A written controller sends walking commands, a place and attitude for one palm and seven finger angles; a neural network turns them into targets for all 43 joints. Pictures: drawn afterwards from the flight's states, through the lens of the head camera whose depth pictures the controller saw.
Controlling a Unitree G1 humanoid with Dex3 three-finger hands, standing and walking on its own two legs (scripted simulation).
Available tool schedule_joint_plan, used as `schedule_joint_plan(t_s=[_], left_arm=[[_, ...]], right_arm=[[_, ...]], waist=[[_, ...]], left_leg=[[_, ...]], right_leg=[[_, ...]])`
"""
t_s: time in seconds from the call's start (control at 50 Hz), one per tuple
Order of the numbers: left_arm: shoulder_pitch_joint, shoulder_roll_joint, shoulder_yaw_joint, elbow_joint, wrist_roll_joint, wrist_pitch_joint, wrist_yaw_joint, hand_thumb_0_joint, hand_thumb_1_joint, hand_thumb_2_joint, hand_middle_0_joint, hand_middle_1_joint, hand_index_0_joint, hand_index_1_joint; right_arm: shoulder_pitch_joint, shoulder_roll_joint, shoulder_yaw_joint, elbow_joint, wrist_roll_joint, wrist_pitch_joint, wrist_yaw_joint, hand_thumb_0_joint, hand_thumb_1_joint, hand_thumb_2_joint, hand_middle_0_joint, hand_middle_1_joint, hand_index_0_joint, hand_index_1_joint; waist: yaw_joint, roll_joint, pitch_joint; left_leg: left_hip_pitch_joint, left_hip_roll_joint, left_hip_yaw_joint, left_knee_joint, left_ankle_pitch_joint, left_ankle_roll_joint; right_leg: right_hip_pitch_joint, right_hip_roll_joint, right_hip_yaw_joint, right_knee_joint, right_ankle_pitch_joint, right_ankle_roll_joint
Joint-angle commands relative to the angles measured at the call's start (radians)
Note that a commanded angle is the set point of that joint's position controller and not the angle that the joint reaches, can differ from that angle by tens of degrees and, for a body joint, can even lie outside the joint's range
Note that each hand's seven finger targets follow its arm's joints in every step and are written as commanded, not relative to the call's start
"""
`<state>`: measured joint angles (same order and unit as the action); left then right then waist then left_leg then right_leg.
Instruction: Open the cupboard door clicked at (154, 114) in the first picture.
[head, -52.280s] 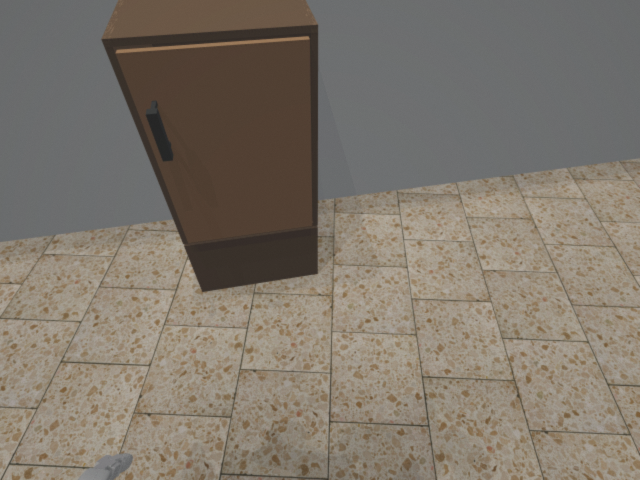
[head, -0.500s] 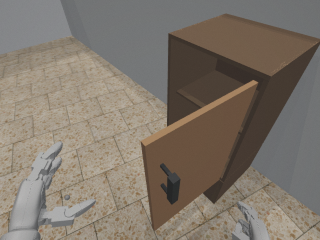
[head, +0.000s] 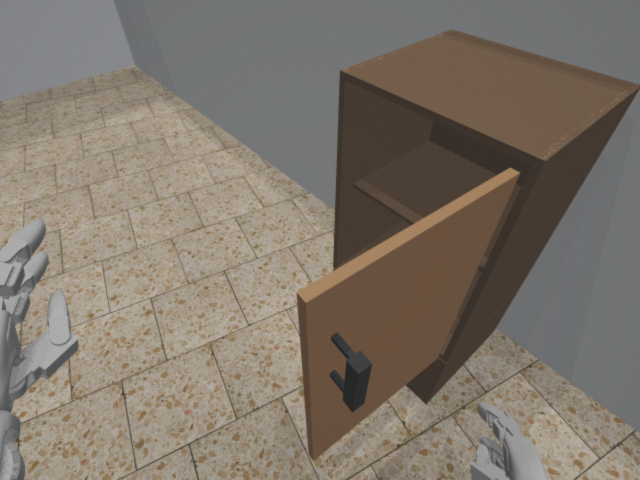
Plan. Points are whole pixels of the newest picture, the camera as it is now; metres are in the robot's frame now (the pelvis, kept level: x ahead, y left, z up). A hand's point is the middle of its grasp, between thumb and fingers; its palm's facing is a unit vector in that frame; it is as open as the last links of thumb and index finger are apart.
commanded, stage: draw the hand back to the body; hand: left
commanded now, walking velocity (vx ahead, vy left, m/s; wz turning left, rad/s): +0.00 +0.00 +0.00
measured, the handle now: (346, 371) +0.28 +0.00 -0.04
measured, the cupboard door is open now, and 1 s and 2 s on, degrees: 85 85 85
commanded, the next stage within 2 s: step back with the hand held close in 0.20 s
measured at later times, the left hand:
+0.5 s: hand (94, 330) +0.20 +0.24 +0.16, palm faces +0.41 -0.80 -0.44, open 7.4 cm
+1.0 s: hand (64, 391) +0.15 +0.24 +0.16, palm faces +0.37 -0.79 -0.49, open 7.4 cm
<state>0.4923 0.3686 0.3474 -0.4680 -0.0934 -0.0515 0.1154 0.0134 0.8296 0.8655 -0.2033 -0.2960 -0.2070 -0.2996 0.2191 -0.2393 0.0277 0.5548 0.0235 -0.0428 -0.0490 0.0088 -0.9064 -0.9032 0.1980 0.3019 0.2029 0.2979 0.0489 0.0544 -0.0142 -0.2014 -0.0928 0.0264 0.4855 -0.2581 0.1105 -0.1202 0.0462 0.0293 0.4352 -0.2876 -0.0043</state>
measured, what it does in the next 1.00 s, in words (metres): shifts its weight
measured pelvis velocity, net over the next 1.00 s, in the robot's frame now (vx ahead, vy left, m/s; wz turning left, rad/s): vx -0.06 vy -0.02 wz -0.03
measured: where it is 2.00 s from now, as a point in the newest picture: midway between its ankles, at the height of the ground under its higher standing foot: outside the picture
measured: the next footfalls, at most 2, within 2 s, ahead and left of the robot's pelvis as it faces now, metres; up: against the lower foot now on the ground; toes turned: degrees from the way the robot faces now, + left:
right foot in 1.46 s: -0.27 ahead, -0.13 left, +0.00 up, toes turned +1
left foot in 1.88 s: -0.09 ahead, +0.06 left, +0.00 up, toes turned -3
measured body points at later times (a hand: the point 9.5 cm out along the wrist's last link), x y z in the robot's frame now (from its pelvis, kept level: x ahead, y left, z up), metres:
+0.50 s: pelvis -0.01 -0.02 +0.00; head +0.00 -0.03 +0.45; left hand +0.17 +0.28 +0.19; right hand +0.17 -0.26 -0.08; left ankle +0.00 +0.04 -0.74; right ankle -0.03 -0.12 -0.74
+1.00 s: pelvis -0.06 -0.02 -0.01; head -0.05 -0.01 +0.44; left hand +0.12 +0.28 +0.19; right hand +0.11 -0.27 -0.08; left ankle +0.00 +0.04 -0.74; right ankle -0.03 -0.12 -0.74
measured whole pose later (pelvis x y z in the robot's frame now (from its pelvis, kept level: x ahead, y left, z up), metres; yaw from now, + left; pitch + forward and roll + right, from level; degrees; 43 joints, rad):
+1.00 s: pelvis -0.06 -0.02 -0.01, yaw -2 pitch +0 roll -2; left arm 0.57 0.43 0.40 -0.50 -0.05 -0.17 0.15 0.02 0.89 0.89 -0.21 -0.30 -0.22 -0.30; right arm 0.20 -0.24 -0.01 0.54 0.02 0.01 -0.08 0.01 -0.91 -0.90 0.20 0.30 0.20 0.30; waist 0.00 0.02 0.01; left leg -0.35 -0.05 0.05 0.53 -0.19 0.10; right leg -0.29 0.08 0.04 0.52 -0.22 -0.02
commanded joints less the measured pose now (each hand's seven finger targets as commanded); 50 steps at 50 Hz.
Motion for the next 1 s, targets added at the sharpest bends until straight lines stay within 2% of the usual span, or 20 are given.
schedule_joint_plan(t_s=[0.0, 0.08, 0.1, 0.18, 0.28, 0.3, 0.32, 0.34, 0.38, 0.4, 0.44, 0.5, 0.58, 0.6, 0.64, 0.72, 0.78, 0.82, 0.9, 0.98], left_arm=[[-0.072, 0.201, 0.119, -0.258, 0.007, -0.071, 0.009, 0.0, 0.9, 0.9, -0.2, -0.3, -0.2, -0.3], [-0.081, 0.197, 0.117, -0.28, 0.01, -0.078, 0.021, 0.0, 0.9, 0.9, -0.2, -0.3, -0.2, -0.3], [-0.077, 0.212, 0.133, -0.275, 0.011, -0.076, 0.024, 0.0, 0.9, 0.9, -0.2, -0.3, -0.2, -0.3], [-0.062, 0.16, 0.101, -0.197, 0.005, -0.069, 0.02, 0.0, 0.9, 0.9, -0.2, -0.3, -0.2, -0.3], [-0.063, 0.148, 0.089, -0.176, 0.004, -0.072, 0.013, 0.0, 0.9, 0.9, -0.2, -0.3, -0.2, -0.3], [-0.108, 0.171, 0.106, -0.143, 0.005, -0.068, 0.018, 0.0, 0.9, 0.9, -0.2, -0.3, -0.2, -0.3], [-0.222, 0.3, 0.237, -0.2, 0.02, -0.117, 0.029, 0.0, 0.9, 0.9, -0.2, -0.3, -0.2, -0.3], [-0.14, 0.228, 0.184, -0.121, 0.016, -0.13, 0.022, 0.0, 0.9, 0.9, -0.2, -0.3, -0.2, -0.3], [-0.109, 0.185, 0.129, -0.116, 0.025, -0.14, 0.016, 0.0, 0.9, 0.9, -0.2, -0.3, -0.2, -0.3], [-0.12, 0.2, 0.137, -0.153, 0.028, -0.153, 0.016, 0.0, 0.9, 0.9, -0.2, -0.3, -0.2, -0.3], [-0.073, 0.192, 0.128, -0.157, 0.032, -0.161, 0.019, 0.0, 0.9, 0.9, -0.2, -0.3, -0.2, -0.3], [-0.026, 0.224, 0.158, -0.177, 0.032, -0.16, 0.025, 0.0, 0.9, 0.9, -0.2, -0.3, -0.2, -0.3], [0.048, 0.252, 0.206, -0.208, 0.025, -0.166, 0.031, 0.0, 0.9, 0.9, -0.2, -0.3, -0.2, -0.3], [0.071, 0.274, 0.234, -0.206, 0.022, -0.167, 0.036, 0.0, 0.9, 0.9, -0.2, -0.3, -0.2, -0.3], [0.101, 0.259, 0.229, -0.212, 0.017, -0.167, 0.035, 0.0, 0.9, 0.9, -0.2, -0.3, -0.2, -0.3], [0.126, 0.254, 0.228, -0.207, 0.011, -0.165, 0.042, 0.0, 0.9, 0.9, -0.2, -0.3, -0.2, -0.3], [0.108, 0.249, 0.209, -0.231, 0.019, -0.17, 0.045, 0.0, 0.9, 0.9, -0.2, -0.3, -0.2, -0.3], [0.098, 0.251, 0.206, -0.229, 0.023, -0.169, 0.049, 0.0, 0.9, 0.9, -0.2, -0.3, -0.2, -0.3], [0.051, 0.263, 0.217, -0.234, 0.039, -0.178, 0.054, 0.0, 0.9, 0.9, -0.2, -0.3, -0.2, -0.3], [0.006, 0.234, 0.197, -0.212, 0.056, -0.188, 0.054, 0.0, 0.9, 0.9, -0.2, -0.3, -0.2, -0.3]], right_arm=[[-0.12, -0.126, -0.049, -0.155, -0.001, -0.056, -0.015, 0.0, -0.9, -0.9, 0.2, 0.3, 0.2, 0.3], [-0.129, -0.111, -0.039, -0.146, 0.002, -0.077, -0.022, 0.0, -0.9, -0.9, 0.2, 0.3, 0.2, 0.3], [-0.132, -0.116, -0.039, -0.143, 0.001, -0.081, -0.025, 0.0, -0.9, -0.9, 0.2, 0.3, 0.2, 0.3], [-0.127, -0.11, -0.04, -0.129, 0.004, -0.079, -0.026, 0.0, -0.9, -0.9, 0.2, 0.3, 0.2, 0.3], [-0.131, -0.113, -0.047, -0.126, 0.003, -0.071, -0.023, 0.0, -0.9, -0.9, 0.2, 0.3, 0.2, 0.3], [-0.132, -0.119, -0.047, -0.116, 0.002, -0.069, -0.024, 0.0, -0.9, -0.9, 0.2, 0.3, 0.2, 0.3], [-0.133, -0.136, -0.055, -0.141, 0.006, -0.062, -0.033, 0.0, -0.9, -0.9, 0.2, 0.3, 0.2, 0.3], [-0.121, -0.12, -0.05, -0.117, 0.001, -0.055, -0.036, 0.0, -0.9, -0.9, 0.2, 0.3, 0.2, 0.3], [-0.127, -0.122, -0.053, -0.117, -0.004, -0.043, -0.028, 0.0, -0.9, -0.9, 0.2, 0.3, 0.2, 0.3], [-0.136, -0.126, -0.056, -0.118, -0.007, -0.042, -0.029, 0.0, -0.9, -0.9, 0.2, 0.3, 0.2, 0.3], [-0.125, -0.127, -0.062, -0.125, -0.006, -0.035, -0.027, 0.0, -0.9, -0.9, 0.2, 0.3, 0.2, 0.3], [-0.133, -0.129, -0.071, -0.139, -0.005, -0.017, -0.027, 0.0, -0.9, -0.9, 0.2, 0.3, 0.2, 0.3], [-0.127, -0.12, -0.079, -0.161, 0.001, 0.014, -0.024, 0.0, -0.9, -0.9, 0.2, 0.3, 0.2, 0.3], [-0.13, -0.122, -0.081, -0.161, -0.001, 0.018, -0.026, 0.0, -0.9, -0.9, 0.2, 0.3, 0.2, 0.3], [-0.131, -0.117, -0.082, -0.172, 0.002, 0.029, -0.025, 0.0, -0.9, -0.9, 0.2, 0.3, 0.2, 0.3], [-0.129, -0.117, -0.086, -0.172, 0.006, 0.036, -0.028, 0.0, -0.9, -0.9, 0.2, 0.3, 0.2, 0.3], [-0.123, -0.127, -0.087, -0.171, 0.003, 0.03, -0.03, 0.0, -0.9, -0.9, 0.2, 0.3, 0.2, 0.3], [-0.125, -0.126, -0.085, -0.168, 0.001, 0.023, -0.035, 0.0, -0.9, -0.9, 0.2, 0.3, 0.2, 0.3], [-0.118, -0.138, -0.085, -0.162, -0.007, 0.01, -0.043, 0.0, -0.9, -0.9, 0.2, 0.3, 0.2, 0.3], [-0.109, -0.137, -0.084, -0.162, -0.01, -0.005, -0.044, 0.0, -0.9, -0.9, 0.2, 0.3, 0.2, 0.3]], waist=[[0.014, 0.047, -0.114], [0.01, 0.097, -0.08], [0.014, 0.079, -0.067], [0.002, 0.039, 0.008], [0.002, 0.0, -0.014], [-0.001, -0.015, -0.006], [-0.034, 0.02, 0.027], [-0.04, -0.013, 0.016], [-0.044, -0.02, 0.001], [-0.039, 0.008, -0.027], [-0.037, 0.001, -0.083], [-0.033, -0.01, -0.13], [-0.036, -0.038, -0.182], [-0.031, -0.014, -0.197], [-0.036, -0.013, -0.198], [-0.043, -0.022, -0.193], [-0.047, 0.022, -0.167], [-0.044, 0.018, -0.15], [-0.045, 0.036, -0.093], [-0.057, -0.006, -0.019]], left_leg=[[0.104, 0.176, -0.165, -0.121, 0.222, -0.133], [0.078, 0.174, -0.187, -0.156, 0.086, -0.136], [0.052, 0.169, -0.178, -0.157, 0.07, -0.13], [0.046, 0.164, -0.166, -0.163, 0.044, -0.126], [0.065, 0.154, -0.136, -0.147, 0.058, -0.108], [0.057, 0.153, -0.135, -0.147, 0.05, -0.104], [-0.002, 0.158, -0.134, -0.132, -0.029, -0.056], [0.032, 0.141, -0.128, -0.104, -0.011, -0.05], [0.064, 0.143, -0.121, -0.094, 0.063, -0.055], [0.068, 0.147, -0.117, -0.096, 0.11, -0.057], [0.075, 0.161, -0.115, -0.097, 0.229, -0.061], [0.066, 0.173, -0.109, -0.08, 0.354, -0.061], [0.041, 0.187, -0.107, -0.062, 0.429, -0.058], [0.022, 0.189, -0.107, -0.056, 0.452, -0.059], [-0.002, 0.192, -0.107, -0.05, 0.445, -0.058], [-0.043, 0.194, -0.112, -0.04, 0.385, -0.055], [-0.086, 0.203, -0.131, -0.062, 0.294, -0.046], [-0.123, 0.21, -0.146, -0.082, 0.234, -0.039], [-0.29, 0.226, -0.191, -0.147, -0.032, -0.014], [-0.406, 0.214, -0.209, -0.154, -0.317, -0.003]], right_leg=[[-0.032, -0.027, -0.02, -0.035, 0.155, -0.021], [-0.037, -0.022, -0.017, -0.035, 0.121, -0.023], [-0.016, -0.02, -0.018, -0.041, 0.127, -0.027], [-0.054, -0.018, -0.016, -0.059, 0.107, -0.027], [-0.047, -0.022, -0.007, -0.075, 0.106, -0.025], [-0.047, -0.024, -0.006, -0.082, 0.106, -0.026], [-0.09, -0.062, 0.123, -0.122, 0.116, -0.023], [-0.119, -0.083, 0.133, -0.15, 0.111, -0.026], [-0.13, -0.092, 0.146, -0.155, 0.154, -0.027], [-0.106, -0.096, 0.132, -0.135, 0.208, -0.026], [-0.058, -0.091, 0.119, -0.083, 0.312, -0.02], [-0.024, -0.09, 0.104, -0.038, 0.416, -0.012], [0.011, -0.086, 0.105, 0.016, 0.486, -0.007], [0.03, -0.092, 0.098, 0.03, 0.515, -0.008], [0.032, -0.089, 0.107, 0.045, 0.517, -0.007], [0.02, -0.096, 0.122, 0.052, 0.521, -0.002], [-0.001, -0.08, 0.125, 0.058, 0.42, 0.001], [0.001, -0.072, 0.123, 0.061, 0.366, 0.004], [0.048, -0.053, 0.128, 0.084, 0.225, 0.004], [0.018, -0.06, 0.17, 0.047, 0.028, -0.006]])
